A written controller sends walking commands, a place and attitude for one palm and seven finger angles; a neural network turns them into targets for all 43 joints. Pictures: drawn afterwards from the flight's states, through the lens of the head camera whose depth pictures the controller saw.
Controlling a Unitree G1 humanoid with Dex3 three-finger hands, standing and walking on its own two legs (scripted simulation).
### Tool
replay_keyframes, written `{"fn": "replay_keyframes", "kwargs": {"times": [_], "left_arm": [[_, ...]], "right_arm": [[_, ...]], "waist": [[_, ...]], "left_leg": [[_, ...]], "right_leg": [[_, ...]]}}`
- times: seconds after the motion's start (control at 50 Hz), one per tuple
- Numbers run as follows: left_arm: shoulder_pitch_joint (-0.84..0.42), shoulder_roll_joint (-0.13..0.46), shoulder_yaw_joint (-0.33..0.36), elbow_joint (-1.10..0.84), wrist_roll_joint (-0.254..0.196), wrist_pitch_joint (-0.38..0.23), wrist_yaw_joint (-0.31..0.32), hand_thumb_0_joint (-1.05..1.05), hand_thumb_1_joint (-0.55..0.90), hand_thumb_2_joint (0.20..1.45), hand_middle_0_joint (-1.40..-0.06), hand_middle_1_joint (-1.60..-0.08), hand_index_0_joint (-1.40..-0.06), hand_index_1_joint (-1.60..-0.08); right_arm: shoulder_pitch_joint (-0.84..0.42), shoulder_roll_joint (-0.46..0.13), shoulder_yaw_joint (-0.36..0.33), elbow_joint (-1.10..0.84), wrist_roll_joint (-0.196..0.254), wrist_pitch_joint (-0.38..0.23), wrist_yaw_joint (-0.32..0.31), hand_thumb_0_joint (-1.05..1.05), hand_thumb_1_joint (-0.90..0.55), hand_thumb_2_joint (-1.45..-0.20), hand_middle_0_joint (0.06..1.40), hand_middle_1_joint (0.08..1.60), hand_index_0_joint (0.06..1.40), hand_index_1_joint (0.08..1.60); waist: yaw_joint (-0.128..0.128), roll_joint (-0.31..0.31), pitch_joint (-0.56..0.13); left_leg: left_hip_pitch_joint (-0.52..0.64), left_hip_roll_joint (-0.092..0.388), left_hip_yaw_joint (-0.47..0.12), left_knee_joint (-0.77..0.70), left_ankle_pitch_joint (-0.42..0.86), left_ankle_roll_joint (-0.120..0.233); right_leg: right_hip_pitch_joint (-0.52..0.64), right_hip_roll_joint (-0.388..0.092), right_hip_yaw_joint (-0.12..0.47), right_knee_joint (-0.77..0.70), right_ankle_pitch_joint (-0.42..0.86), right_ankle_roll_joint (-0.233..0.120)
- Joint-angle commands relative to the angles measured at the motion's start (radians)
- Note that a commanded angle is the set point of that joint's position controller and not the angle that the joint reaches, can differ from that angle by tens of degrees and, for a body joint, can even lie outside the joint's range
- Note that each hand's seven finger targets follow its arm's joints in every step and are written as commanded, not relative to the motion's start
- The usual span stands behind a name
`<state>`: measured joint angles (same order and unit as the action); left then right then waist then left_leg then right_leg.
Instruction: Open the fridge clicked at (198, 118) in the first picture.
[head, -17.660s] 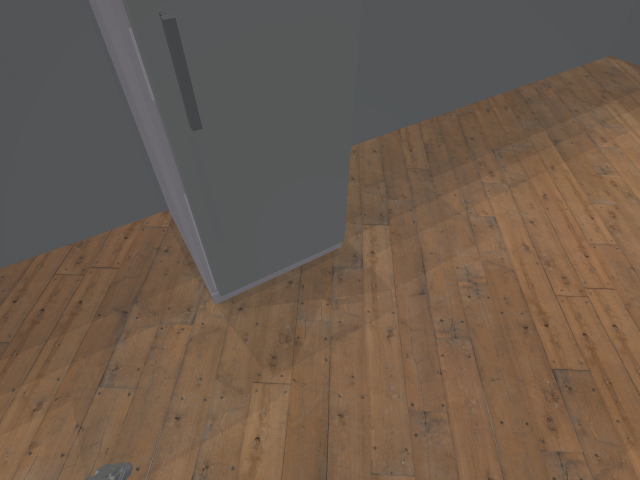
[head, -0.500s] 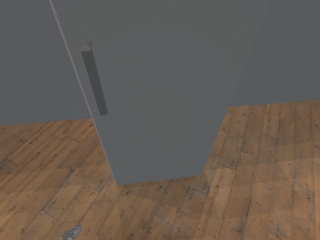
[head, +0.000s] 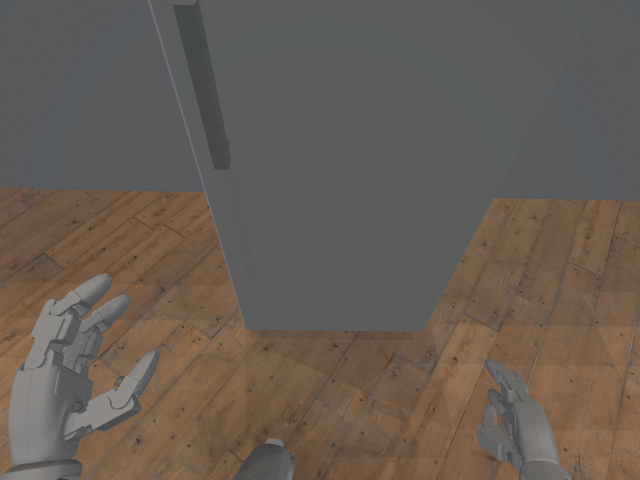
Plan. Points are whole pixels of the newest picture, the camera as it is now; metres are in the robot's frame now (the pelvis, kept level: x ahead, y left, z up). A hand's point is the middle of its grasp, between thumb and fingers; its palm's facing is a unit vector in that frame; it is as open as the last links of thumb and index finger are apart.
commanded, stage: raise the hand to about handle height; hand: left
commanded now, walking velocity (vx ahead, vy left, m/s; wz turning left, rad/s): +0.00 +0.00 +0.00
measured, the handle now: (210, 89) +0.54 +0.23 +0.19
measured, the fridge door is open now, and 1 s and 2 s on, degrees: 0 0 0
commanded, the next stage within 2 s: move the hooked fingers beside the handle in 1.50 s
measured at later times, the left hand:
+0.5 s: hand (109, 291) +0.26 +0.26 +0.13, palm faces +0.10 -0.99 -0.04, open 12.7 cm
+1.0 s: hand (21, 202) +0.29 +0.31 +0.22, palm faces +0.20 -0.98 -0.05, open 14.0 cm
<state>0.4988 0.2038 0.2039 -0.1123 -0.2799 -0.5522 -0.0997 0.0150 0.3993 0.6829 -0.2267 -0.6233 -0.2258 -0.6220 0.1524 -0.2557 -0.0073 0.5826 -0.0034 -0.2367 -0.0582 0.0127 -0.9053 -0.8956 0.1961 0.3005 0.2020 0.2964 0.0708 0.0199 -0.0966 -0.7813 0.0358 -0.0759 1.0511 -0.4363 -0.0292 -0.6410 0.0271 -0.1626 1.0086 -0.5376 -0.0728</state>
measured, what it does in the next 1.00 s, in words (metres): rises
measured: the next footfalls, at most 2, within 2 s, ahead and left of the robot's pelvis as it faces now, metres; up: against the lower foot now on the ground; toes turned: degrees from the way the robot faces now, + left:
none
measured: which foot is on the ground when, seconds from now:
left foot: down 0.00-1.00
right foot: down 0.00-1.00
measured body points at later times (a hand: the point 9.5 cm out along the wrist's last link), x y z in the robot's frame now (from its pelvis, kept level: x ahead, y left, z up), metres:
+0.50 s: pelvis +0.02 +0.03 +0.04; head +0.04 +0.03 +0.49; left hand +0.25 +0.31 +0.13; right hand +0.16 -0.23 -0.04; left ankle +0.05 +0.14 -0.67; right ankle -0.01 -0.07 -0.67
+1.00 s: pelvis +0.00 +0.04 +0.06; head -0.01 +0.04 +0.51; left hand +0.27 +0.36 +0.22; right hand +0.18 -0.18 -0.01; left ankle +0.05 +0.14 -0.67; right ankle -0.01 -0.07 -0.67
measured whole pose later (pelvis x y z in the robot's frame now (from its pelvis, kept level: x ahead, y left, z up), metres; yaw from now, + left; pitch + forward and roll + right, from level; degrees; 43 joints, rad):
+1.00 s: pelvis +0.00 +0.04 +0.06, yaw -2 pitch -1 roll -1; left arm -0.04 0.39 0.42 0.07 -0.32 0.04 -0.25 -0.01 -0.50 0.30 -0.30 -1.20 -0.30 -1.20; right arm 0.23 -0.23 0.09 0.63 0.06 -0.23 -0.12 0.02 -0.90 -0.90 0.20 0.30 0.21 0.30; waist 0.06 0.04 -0.03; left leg -0.33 0.00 0.01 0.58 -0.24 0.03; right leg -0.21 0.00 -0.08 0.54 -0.31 -0.01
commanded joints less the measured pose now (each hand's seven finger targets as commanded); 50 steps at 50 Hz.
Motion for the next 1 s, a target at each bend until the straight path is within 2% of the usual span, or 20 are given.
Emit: {"fn": "replay_keyframes", "kwargs": {"times": [0.0, 0.04, 0.1, 0.12, 0.16, 0.18, 0.22, 0.26, 0.3, 0.32, 0.42, 0.44, 0.5, 0.52, 0.58, 0.64, 0.74, 0.82, 0.9, 0.98], "left_arm": [[-0.194, 0.214, 0.035, -0.045, -0.029, 0.055, -0.176, 0.0, 0.177, 0.59, -0.252, -0.765, -0.252, -0.765], [-0.161, 0.238, 0.109, 0.085, -0.071, 0.235, -0.225, 0.0, 0.13, 0.57, -0.255, -0.795, -0.255, -0.795], [-0.185, 0.307, 0.265, 0.062, -0.134, 0.399, -0.182, 0.0, 0.06, 0.54, -0.26, -0.84, -0.26, -0.84], [-0.156, 0.305, 0.309, 0.054, -0.148, 0.414, -0.148, 0.0, 0.037, 0.53, -0.262, -0.855, -0.262, -0.855], [-0.157, 0.287, 0.351, -0.069, -0.147, 0.362, -0.084, 0.0, -0.01, 0.51, -0.265, -0.885, -0.265, -0.885], [-0.153, 0.276, 0.342, -0.132, -0.128, 0.319, -0.059, 0.0, -0.033, 0.5, -0.267, -0.9, -0.267, -0.9], [-0.187, 0.265, 0.27, -0.216, -0.085, 0.229, -0.044, 0.0, -0.08, 0.48, -0.27, -0.93, -0.27, -0.93], [-0.19, 0.221, 0.196, -0.171, -0.055, 0.17, -0.064, 0.0, -0.127, 0.46, -0.273, -0.96, -0.273, -0.96], [-0.229, 0.193, 0.14, -0.12, -0.054, 0.163, -0.103, 0.0, -0.173, 0.44, -0.277, -0.99, -0.277, -0.99], [-0.261, 0.192, 0.125, -0.101, -0.064, 0.176, -0.128, 0.0, -0.197, 0.43, -0.278, -1.005, -0.278, -1.005], [-0.358, 0.313, 0.232, -0.075, -0.097, 0.276, -0.159, 0.0, -0.313, 0.38, -0.287, -1.08, -0.287, -1.08], [-0.394, 0.314, 0.24, -0.1, -0.096, 0.284, -0.15, 0.0, -0.337, 0.37, -0.288, -1.095, -0.288, -1.095], [-0.441, 0.326, 0.26, -0.164, -0.081, 0.293, -0.108, 0.0, -0.407, 0.34, -0.293, -1.14, -0.293, -1.14], [-0.464, 0.347, 0.277, -0.176, -0.079, 0.297, -0.097, 0.0, -0.43, 0.33, -0.295, -1.155, -0.295, -1.155], [-0.49, 0.31, 0.237, -0.144, -0.07, 0.325, -0.095, 0.0, -0.5, 0.3, -0.3, -1.2, -0.3, -1.2], [-0.51, 0.299, 0.209, -0.056, -0.068, 0.41, -0.13, 0.0, -0.5, 0.3, -0.3, -1.2, -0.3, -1.2], [-0.644, 0.361, 0.238, -0.016, -0.064, 0.549, -0.158, 0.0, -0.5, 0.3, -0.3, -1.2, -0.3, -1.2], [-0.785, 0.43, 0.294, -0.101, -0.058, 0.535, -0.135, 0.0, -0.5, 0.3, -0.3, -1.2, -0.3, -1.2], [-0.822, 0.431, 0.295, -0.07, -0.052, 0.502, -0.14, 0.0, -0.5, 0.3, -0.3, -1.2, -0.3, -1.2], [-0.844, 0.445, 0.29, 0.023, -0.055, 0.567, -0.176, 0.0, -0.5, 0.3, -0.3, -1.2, -0.3, -1.2]], "right_arm": [[0.022, -0.119, -0.026, -0.108, 0.036, -0.029, -0.047, 0.0, -0.9, -0.9, 0.2, 0.3, 0.2, 0.3], [-0.004, -0.118, -0.016, -0.144, 0.056, 0.002, -0.06, 0.0, -0.9, -0.9, 0.2, 0.3, 0.2, 0.3], [-0.043, -0.103, -0.01, -0.176, 0.054, 0.028, -0.07, 0.0, -0.9, -0.9, 0.2, 0.3, 0.2, 0.3], [-0.047, -0.091, -0.011, -0.174, 0.049, 0.03, -0.067, 0.0, -0.9, -0.9, 0.2, 0.3, 0.2, 0.3], [-0.012, -0.07, -0.017, -0.168, 0.04, 0.017, -0.05, 0.0, -0.9, -0.9, 0.2, 0.3, 0.2, 0.3], [0.005, -0.065, -0.021, -0.165, 0.038, 0.007, -0.039, 0.0, -0.9, -0.9, 0.2, 0.3, 0.2, 0.3], [0.03, -0.073, -0.023, -0.156, 0.027, -0.013, -0.024, 0.0, -0.9, -0.9, 0.2, 0.3, 0.2, 0.3], [0.062, -0.088, -0.029, -0.124, 0.028, -0.026, -0.016, 0.0, -0.9, -0.9, 0.2, 0.3, 0.2, 0.3], [0.068, -0.111, -0.032, -0.11, 0.033, -0.037, -0.02, 0.0, -0.9, -0.9, 0.2, 0.3, 0.2, 0.3], [0.066, -0.12, -0.033, -0.108, 0.04, -0.042, -0.026, 0.0, -0.9, -0.9, 0.2, 0.3, 0.2, 0.3], [0.047, -0.134, -0.027, -0.109, 0.057, -0.057, -0.066, 0.0, -0.9, -0.9, 0.2, 0.3, 0.2, 0.3], [0.032, -0.126, -0.024, -0.115, 0.057, -0.059, -0.068, 0.0, -0.9, -0.9, 0.2, 0.3, 0.2, 0.3], [0.018, -0.11, -0.011, -0.118, 0.052, -0.065, -0.064, 0.0, -0.9, -0.9, 0.2, 0.3, 0.2, 0.3], [0.021, -0.112, -0.007, -0.118, 0.049, -0.064, -0.061, 0.0, -0.9, -0.9, 0.2, 0.3, 0.2, 0.3], [0.013, -0.109, 0.002, -0.115, 0.051, -0.066, -0.051, 0.0, -0.9, -0.9, 0.2, 0.3, 0.2, 0.3], [0.014, -0.118, 0.008, -0.116, 0.063, -0.059, -0.051, 0.0, -0.9, -0.9, 0.2, 0.3, 0.2, 0.3], [-0.011, -0.123, 0.023, -0.135, 0.076, -0.037, -0.071, 0.0, -0.9, -0.9, 0.2, 0.3, 0.2, 0.3], [-0.031, -0.108, 0.036, -0.135, 0.067, -0.04, -0.074, 0.0, -0.9, -0.9, 0.2, 0.3, 0.2, 0.3], [-0.028, -0.106, 0.04, -0.113, 0.067, -0.052, -0.076, 0.0, -0.9, -0.9, 0.2, 0.3, 0.2, 0.3], [-0.036, -0.114, 0.04, -0.105, 0.079, -0.05, -0.085, 0.0, -0.9, -0.9, 0.2, 0.3, 0.2, 0.3]], "waist": [[-0.133, -0.067, -0.077], [-0.072, -0.122, -0.085], [0.002, -0.134, -0.168], [0.024, -0.123, -0.18], [0.03, -0.086, -0.232], [0.027, -0.056, -0.251], [0.007, -0.01, -0.231], [-0.036, 0.022, -0.179], [-0.071, 0.027, -0.12], [-0.077, 0.018, -0.084], [-0.039, 0.015, -0.127], [-0.037, 0.013, -0.144], [-0.021, 0.105, -0.17], [-0.016, 0.086, -0.179], [-0.028, 0.109, -0.139], [-0.03, 0.086, -0.075], [-0.029, 0.041, -0.038], [-0.024, 0.081, -0.094], [-0.032, 0.096, -0.102], [-0.029, 0.102, -0.065]], "left_leg": [[0.091, -0.027, 0.051, -0.117, 0.078, 0.062], [0.071, -0.043, 0.06, -0.149, 0.084, 0.058], [0.122, -0.047, 0.044, -0.204, 0.152, 0.049], [0.146, -0.042, 0.037, -0.217, 0.185, 0.043], [0.22, -0.033, 0.045, -0.253, 0.293, 0.041], [0.26, -0.034, 0.054, -0.267, 0.349, 0.044], [0.319, -0.036, 0.066, -0.282, 0.42, 0.051], [0.363, -0.031, 0.067, -0.294, 0.431, 0.058], [0.375, -0.026, 0.064, -0.302, 0.371, 0.062], [0.369, -0.025, 0.06, -0.311, 0.34, 0.063], [0.405, -0.027, 0.048, -0.389, 0.245, 0.061], [0.429, -0.028, 0.046, -0.405, 0.256, 0.061], [0.501, -0.025, 0.037, -0.435, 0.316, 0.054], [0.507, -0.023, 0.03, -0.441, 0.332, 0.053], [0.532, -0.018, 0.023, -0.467, 0.333, 0.043], [0.524, -0.015, 0.017, -0.499, 0.304, 0.041], [0.529, -0.019, 0.006, -0.55, 0.216, 0.048], [0.601, -0.021, 0.0, -0.567, 0.239, 0.048], [0.643, -0.02, -0.003, -0.592, 0.241, 0.044], [0.637, -0.026, 0.003, -0.612, 0.227, 0.048]], "right_leg": [[0.03, -0.047, 0.283, -0.34, 0.111, 0.091], [0.146, -0.084, 0.333, -0.391, 0.122, 0.113], [0.287, -0.117, 0.328, -0.404, 0.255, 0.133], [0.315, -0.114, 0.312, -0.389, 0.326, 0.132], [0.349, -0.097, 0.252, -0.338, 0.595, 0.132], [0.354, -0.08, 0.221, -0.309, 0.709, 0.128], [0.319, -0.056, 0.173, -0.275, 0.792, 0.114], [0.228, -0.031, 0.138, -0.276, 0.706, 0.1], [0.148, -0.015, 0.121, -0.308, 0.534, 0.087], [0.143, -0.012, 0.129, -0.329, 0.481, 0.082], [0.198, -0.015, 0.127, -0.404, 0.303, 0.068], [0.213, -0.017, 0.121, -0.405, 0.313, 0.068], [0.236, -0.009, 0.095, -0.393, 0.362, 0.055], [0.257, -0.004, 0.092, -0.394, 0.373, 0.051], [0.248, 0.001, 0.081, -0.409, 0.374, 0.05], [0.256, 0.001, 0.083, -0.444, 0.366, 0.05], [0.277, -0.003, 0.089, -0.505, 0.303, 0.054], [0.311, 0.002, 0.095, -0.528, 0.311, 0.049], [0.333, 0.002, 0.095, -0.547, 0.316, 0.047], [0.35, -0.005, 0.099, -0.58, 0.322, 0.048]]}}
